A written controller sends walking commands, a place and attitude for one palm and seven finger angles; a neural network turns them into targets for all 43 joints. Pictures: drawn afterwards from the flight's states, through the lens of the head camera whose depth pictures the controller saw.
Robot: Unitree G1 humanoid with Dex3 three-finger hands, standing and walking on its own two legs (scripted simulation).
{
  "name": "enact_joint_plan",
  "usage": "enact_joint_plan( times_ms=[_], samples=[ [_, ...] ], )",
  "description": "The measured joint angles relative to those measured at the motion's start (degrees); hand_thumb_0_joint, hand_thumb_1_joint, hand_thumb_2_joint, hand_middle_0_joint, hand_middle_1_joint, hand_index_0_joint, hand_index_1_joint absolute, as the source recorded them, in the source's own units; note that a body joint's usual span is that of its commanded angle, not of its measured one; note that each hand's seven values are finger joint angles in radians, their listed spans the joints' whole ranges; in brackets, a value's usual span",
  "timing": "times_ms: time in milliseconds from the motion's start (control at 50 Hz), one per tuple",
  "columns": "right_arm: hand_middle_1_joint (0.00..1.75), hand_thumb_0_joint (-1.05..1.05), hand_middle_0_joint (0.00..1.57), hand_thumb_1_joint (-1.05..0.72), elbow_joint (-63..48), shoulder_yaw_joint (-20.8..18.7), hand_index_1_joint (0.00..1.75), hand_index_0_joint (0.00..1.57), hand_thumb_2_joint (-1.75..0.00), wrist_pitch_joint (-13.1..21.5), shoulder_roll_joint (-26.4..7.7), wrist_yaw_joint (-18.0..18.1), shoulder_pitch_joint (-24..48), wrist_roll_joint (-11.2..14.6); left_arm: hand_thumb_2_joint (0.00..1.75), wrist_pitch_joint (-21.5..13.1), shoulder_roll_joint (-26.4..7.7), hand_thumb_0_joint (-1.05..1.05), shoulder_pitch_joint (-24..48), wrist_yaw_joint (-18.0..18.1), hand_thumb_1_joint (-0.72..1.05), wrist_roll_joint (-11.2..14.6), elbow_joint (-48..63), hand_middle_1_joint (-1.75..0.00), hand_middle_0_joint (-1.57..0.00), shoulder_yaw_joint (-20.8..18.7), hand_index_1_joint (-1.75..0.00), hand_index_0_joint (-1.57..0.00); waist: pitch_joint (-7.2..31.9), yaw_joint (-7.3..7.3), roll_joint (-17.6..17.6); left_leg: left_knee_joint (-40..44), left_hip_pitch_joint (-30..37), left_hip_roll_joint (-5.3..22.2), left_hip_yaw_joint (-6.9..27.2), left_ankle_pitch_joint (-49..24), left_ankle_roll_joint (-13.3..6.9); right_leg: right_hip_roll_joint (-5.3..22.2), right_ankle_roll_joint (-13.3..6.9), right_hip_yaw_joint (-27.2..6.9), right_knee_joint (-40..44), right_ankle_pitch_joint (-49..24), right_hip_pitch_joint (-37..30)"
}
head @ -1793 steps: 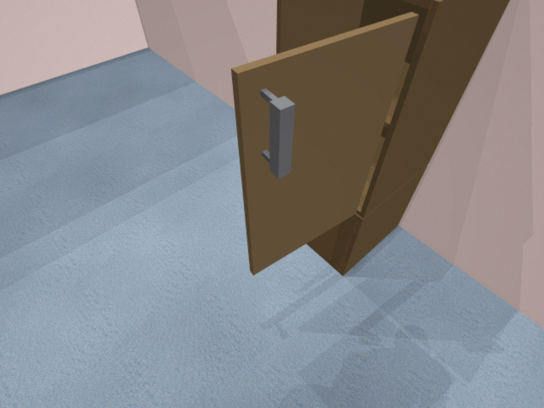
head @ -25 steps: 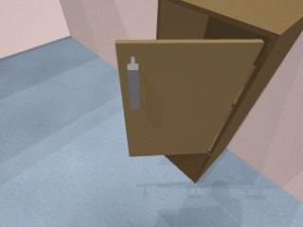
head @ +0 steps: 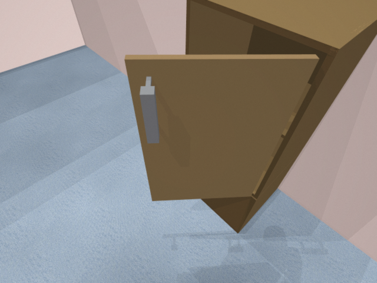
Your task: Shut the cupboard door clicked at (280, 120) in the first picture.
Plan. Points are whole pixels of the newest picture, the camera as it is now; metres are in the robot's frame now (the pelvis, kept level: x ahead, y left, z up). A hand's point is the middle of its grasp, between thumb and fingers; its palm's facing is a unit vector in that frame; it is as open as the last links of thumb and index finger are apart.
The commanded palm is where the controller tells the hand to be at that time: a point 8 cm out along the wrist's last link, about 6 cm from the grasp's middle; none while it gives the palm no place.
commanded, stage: shuffle to correct the standing spot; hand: left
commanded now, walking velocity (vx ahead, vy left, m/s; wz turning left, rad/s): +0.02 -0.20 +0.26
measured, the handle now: (151, 110) +0.44 +0.11 +0.14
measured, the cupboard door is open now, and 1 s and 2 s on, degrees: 50 50 50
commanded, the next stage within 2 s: come to a stop and stand still in 0.56 s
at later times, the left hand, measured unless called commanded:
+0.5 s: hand out of the picture -0.02 +0.09 -0.19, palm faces +0.12 -0.98 -0.14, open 7.3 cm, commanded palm none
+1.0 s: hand out of the picture -0.01 +0.04 -0.18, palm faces +0.16 -0.98 -0.13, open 7.3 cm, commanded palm none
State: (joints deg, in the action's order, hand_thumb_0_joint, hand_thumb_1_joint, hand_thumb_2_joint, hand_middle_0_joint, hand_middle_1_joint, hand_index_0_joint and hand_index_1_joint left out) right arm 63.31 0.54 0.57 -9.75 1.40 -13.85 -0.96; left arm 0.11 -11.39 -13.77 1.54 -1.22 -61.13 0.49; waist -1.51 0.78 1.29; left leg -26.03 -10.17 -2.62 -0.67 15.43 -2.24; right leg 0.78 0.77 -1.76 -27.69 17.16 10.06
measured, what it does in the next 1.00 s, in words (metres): steps to the right: left foot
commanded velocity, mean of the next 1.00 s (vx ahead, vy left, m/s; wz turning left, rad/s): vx -0.01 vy -0.10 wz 0.05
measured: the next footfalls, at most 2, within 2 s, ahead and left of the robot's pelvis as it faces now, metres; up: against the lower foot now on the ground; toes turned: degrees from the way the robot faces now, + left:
left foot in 0.92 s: +0.04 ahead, -0.05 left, +0.00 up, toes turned +8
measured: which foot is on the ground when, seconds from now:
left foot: down 0.00-0.58, up 0.60-0.90, down 0.92-1.00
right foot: down 0.00-1.00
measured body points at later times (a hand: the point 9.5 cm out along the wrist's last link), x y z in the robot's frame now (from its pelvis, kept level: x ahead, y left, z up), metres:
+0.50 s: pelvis +0.02 -0.06 -0.01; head +0.06 -0.04 +0.43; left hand -0.03 +0.15 -0.18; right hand +0.06 -0.29 -0.16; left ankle -0.02 +0.09 -0.74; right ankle -0.02 -0.14 -0.73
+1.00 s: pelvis +0.02 -0.12 +0.00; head +0.03 -0.09 +0.45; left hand -0.02 +0.09 -0.17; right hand +0.11 -0.33 -0.14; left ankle -0.01 -0.03 -0.74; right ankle +0.00 -0.16 -0.74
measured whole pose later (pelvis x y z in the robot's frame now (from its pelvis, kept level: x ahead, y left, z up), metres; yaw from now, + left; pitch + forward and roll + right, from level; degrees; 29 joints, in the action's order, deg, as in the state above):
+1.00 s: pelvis +0.02 -0.12 +0.00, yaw +5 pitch -1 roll -1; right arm 60.6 -0.7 0.2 -6.7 3.3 -9.7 -0.2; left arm -0.2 -7.7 -18.4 2.1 -0.9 -61.2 -0.4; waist -1.9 -2.0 2.1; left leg -27.0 -10.0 -0.3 -3.4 16.3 -2.3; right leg -6.2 -4.6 5.7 -20.9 13.8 7.1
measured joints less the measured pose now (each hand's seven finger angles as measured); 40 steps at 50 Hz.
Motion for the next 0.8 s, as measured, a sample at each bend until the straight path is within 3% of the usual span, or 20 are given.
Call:
enact_joint_plan(
  times_ms=[240,320,360,440,520,560,600,640,700,740,800],
  samples=[
    [0.3,0.01,0.2,-0.91,0.0,-1.1,0.3,0.2,-0.9,-1.1,1.6,1.2,-1.4,0.0,0.9,0.9,2.3,0.0,-5.4,0.0,0.91,-0.2,0.6,-0.3,-0.2,-1.1,-0.3,-0.2,-0.9,-0.42,-0.7,-6.0,-3.2,2.5,3.9,3.9,2.8,-2.7,-3.1,4.0,-2.7,3.2,0.7],
    [0.3,0.01,0.2,-0.91,-0.2,-1.5,0.3,0.2,-0.9,-1.6,1.6,1.6,-1.1,0.0,0.9,1.4,2.9,0.0,-6.9,0.0,0.91,-0.3,0.6,-0.3,-0.2,-1.3,-0.3,-0.2,-1.1,-0.37,-0.4,-9.4,-4.6,4.3,2.7,5.2,2.6,-3.6,-4.1,5.8,-3.6,4.3,0.5],
    [0.3,0.01,0.2,-0.91,0.0,-1.6,0.3,0.2,-0.9,-1.7,1.9,1.8,-0.7,-0.1,0.9,1.7,3.0,0.0,-7.4,-0.1,0.91,-0.3,0.5,-0.3,-0.2,-1.4,-0.3,-0.2,-1.1,-0.7,0.4,-9.6,-4.5,4.7,2.6,6.4,3.6,-3.8,-4.4,6.3,-4.3,4.9,0.6],
    [0.3,0.01,0.2,-0.91,-0.7,-1.9,0.3,0.2,-0.9,-1.3,2.3,2.4,0.3,-0.4,0.9,2.5,3.4,0.0,-7.7,-0.4,0.91,-0.3,0.9,-0.3,-0.2,-1.9,-0.3,-0.2,-1.1,-1.42,1.6,-9.5,-4.7,5.1,2.1,6.2,4.3,-3.8,-3.4,6.3,-7.2,5.2,2.6],
    [0.3,0.01,0.2,-0.91,-2.2,-2.2,0.3,0.2,-0.9,-0.9,2.2,2.8,0.8,-0.8,0.9,3.2,3.2,0.0,-6.1,-1.0,0.91,-0.4,2.8,-0.3,-0.2,-2.8,-0.3,-0.2,-2.1,-1.21,0.8,-9.0,-5.1,6.1,2.5,5.5,5.0,-3.3,-1.9,6.0,-12.3,9.2,6.1],
    [0.3,0.01,0.2,-0.91,-2.6,-2.4,0.3,0.2,-0.9,-1.2,1.7,2.8,0.8,-0.9,0.9,2.8,2.8,0.0,-5.2,-1.4,0.91,-0.4,4.2,-0.3,-0.2,-3.3,-0.3,-0.2,-2.4,-1.22,-0.1,-9.6,-5.8,6.7,3.3,5.5,5.9,-2.6,-1.6,5.7,-7.9,3.7,5.4],
    [0.3,0.01,0.2,-0.9,-2.6,-2.9,0.3,0.2,-0.9,-1.9,1.2,2.6,1.0,-0.4,0.9,2.1,2.3,0.0,-4.3,-1.5,0.91,-0.8,5.1,-0.3,-0.2,-3.6,-0.3,-0.2,-2.5,-1.12,-1.2,-14.3,-8.1,7.3,3.6,8.3,4.8,-3.3,-3.5,7.1,-7.2,2.9,5.1],
    [0.3,0.01,0.2,-0.91,-2.4,-3.3,0.3,0.2,-0.9,-2.9,0.9,2.6,1.2,-0.1,0.9,1.9,1.7,0.0,-3.6,-1.2,0.91,-1.0,6.0,-0.3,-0.2,-3.6,-0.3,-0.2,-2.2,-1.39,-1.0,-24.7,-11.7,6.2,2.8,14.1,3.4,-3.4,-5.4,8.1,-6.2,3.4,4.7],
    [0.3,0.01,0.2,-0.91,-2.5,-3.6,0.3,0.2,-0.9,-3.5,0.4,2.3,2.2,0.0,0.9,1.8,1.5,0.0,-3.2,-0.5,0.91,-1.1,6.9,-0.3,-0.2,-3.4,-0.3,-0.2,-2.0,-1.92,-0.5,-36.3,-15.2,4.8,-0.2,14.9,2.9,-3.9,-6.8,8.5,-3.1,1.8,3.5],
    [0.3,0.01,0.2,-0.91,-3.1,-3.6,0.3,0.2,-0.9,-3.3,0.2,1.9,3.1,0.0,0.9,1.3,1.6,0.0,-3.4,-0.1,0.91,-1.0,7.0,-0.3,-0.2,-3.1,-0.3,-0.2,-1.8,-1.98,-0.3,-37.4,-15.5,4.1,-1.9,13.3,3.0,-4.5,-7.2,8.5,-1.0,0.5,2.8],
    [0.3,0.01,0.19,-0.91,-3.8,-3.1,0.3,0.2,-0.9,-2.7,0.2,1.4,4.2,0.1,0.9,0.1,2.4,0.0,-3.9,0.4,0.91,-0.8,6.3,-0.3,-0.19,-2.4,-0.3,-0.2,-1.4,-2.03,-0.6,-30.9,-13.2,3.3,-3.1,11.2,3.1,-5.7,-7.5,8.4,1.7,-1.1,1.7]
  ],
)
